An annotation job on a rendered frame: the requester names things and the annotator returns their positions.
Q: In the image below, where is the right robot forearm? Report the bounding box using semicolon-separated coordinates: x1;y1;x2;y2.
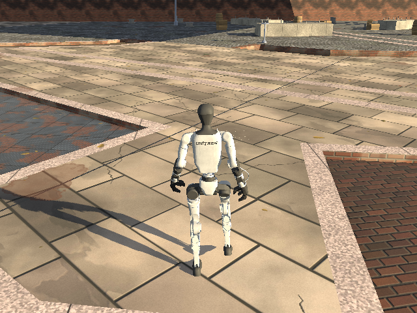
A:
231;158;246;188

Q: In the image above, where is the robot left hand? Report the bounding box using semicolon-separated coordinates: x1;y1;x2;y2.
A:
170;180;185;193

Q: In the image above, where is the robot right hand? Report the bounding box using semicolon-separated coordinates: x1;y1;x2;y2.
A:
233;185;248;201

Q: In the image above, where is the left robot forearm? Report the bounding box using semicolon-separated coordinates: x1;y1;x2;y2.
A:
171;158;182;183

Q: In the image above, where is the robot left upper arm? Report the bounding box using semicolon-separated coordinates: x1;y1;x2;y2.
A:
176;132;193;168

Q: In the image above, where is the robot right upper arm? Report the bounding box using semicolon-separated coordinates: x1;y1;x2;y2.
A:
220;131;238;168

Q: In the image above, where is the left robot thigh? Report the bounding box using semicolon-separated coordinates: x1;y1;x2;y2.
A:
186;183;201;235

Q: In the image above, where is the right robot foot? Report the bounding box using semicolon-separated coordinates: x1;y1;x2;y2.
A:
223;245;233;256

